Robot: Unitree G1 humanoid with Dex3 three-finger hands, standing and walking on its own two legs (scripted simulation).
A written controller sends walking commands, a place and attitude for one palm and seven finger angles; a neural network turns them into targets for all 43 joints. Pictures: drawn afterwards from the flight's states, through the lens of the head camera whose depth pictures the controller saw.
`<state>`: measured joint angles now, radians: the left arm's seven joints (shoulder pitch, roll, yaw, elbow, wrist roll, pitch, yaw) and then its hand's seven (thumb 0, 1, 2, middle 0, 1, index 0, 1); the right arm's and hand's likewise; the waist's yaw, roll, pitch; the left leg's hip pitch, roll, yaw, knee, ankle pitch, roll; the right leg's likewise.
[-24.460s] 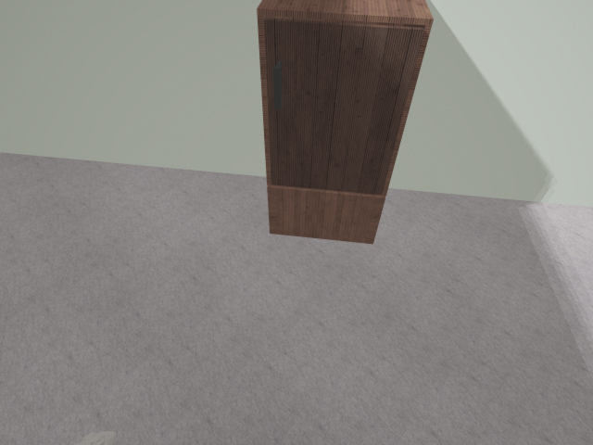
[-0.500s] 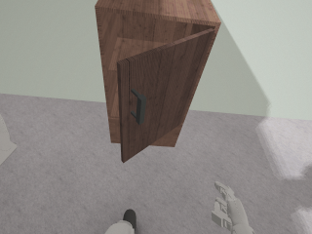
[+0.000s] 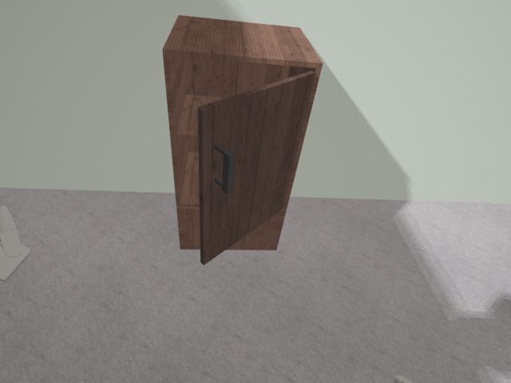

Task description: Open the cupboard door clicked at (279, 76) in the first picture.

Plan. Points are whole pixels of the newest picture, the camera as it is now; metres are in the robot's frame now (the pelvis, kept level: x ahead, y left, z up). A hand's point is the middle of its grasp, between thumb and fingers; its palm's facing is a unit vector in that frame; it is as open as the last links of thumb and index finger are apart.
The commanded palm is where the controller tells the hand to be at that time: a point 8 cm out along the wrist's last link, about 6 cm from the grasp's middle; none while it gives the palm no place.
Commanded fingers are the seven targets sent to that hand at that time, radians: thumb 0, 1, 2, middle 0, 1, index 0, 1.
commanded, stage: stop stepping back and stand still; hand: left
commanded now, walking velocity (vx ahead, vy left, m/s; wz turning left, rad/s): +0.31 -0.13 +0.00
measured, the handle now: (223, 168) +0.64 +0.12 -0.03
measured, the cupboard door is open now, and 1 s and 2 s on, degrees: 42 42 42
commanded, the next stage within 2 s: let the arm hang, fingers relaxed in 0.50 s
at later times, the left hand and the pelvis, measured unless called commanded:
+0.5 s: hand (32, 315) +0.13 +0.24 +0.17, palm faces +0.52 -0.73 -0.45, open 7.4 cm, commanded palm +0.08 +0.28 +0.18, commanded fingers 0.00 0.90 0.90 -0.20 -0.30 -0.20 -0.30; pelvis -0.05 -0.03 +0.00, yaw +3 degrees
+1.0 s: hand out of the picture -0.04 +0.16 -0.17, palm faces +0.16 -0.96 -0.22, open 6.9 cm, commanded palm none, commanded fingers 0.00 0.90 0.90 -0.20 -0.30 -0.20 -0.30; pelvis -0.04 -0.03 +0.00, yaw +7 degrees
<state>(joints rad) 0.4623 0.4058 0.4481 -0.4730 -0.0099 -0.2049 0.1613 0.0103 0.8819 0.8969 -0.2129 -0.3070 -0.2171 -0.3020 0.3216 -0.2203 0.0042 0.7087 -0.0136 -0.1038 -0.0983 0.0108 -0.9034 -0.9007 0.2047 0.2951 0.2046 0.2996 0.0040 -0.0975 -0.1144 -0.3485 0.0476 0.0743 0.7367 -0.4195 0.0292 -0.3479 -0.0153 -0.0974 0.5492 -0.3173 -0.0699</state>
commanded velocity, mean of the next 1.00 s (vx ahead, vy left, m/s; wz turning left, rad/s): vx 0.07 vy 0.01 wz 0.00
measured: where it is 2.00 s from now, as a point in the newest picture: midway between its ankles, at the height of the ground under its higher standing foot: outside the picture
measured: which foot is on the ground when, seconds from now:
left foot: up 0.00-0.00, down 0.02-0.30, up 0.32-0.58, down 0.60-1.00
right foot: down 0.00-0.02, up 0.04-0.30, down 0.32-1.00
